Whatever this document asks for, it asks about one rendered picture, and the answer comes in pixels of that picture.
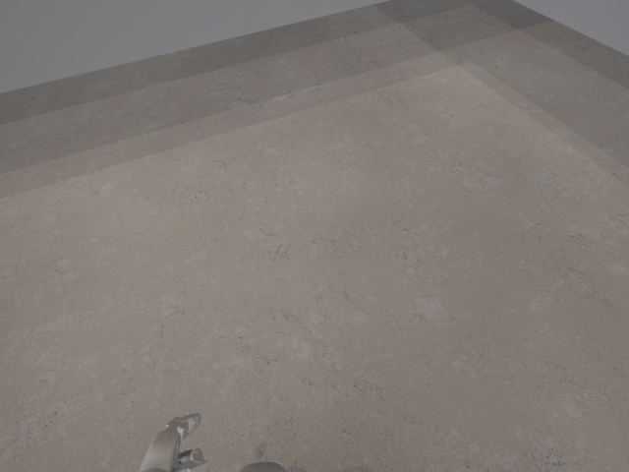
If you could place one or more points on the robot left hand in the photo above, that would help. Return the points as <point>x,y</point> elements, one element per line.
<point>163,451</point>

